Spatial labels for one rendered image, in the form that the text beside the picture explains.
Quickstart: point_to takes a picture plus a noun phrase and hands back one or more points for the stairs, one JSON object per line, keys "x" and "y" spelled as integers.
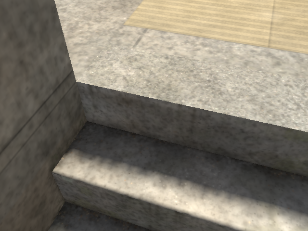
{"x": 145, "y": 164}

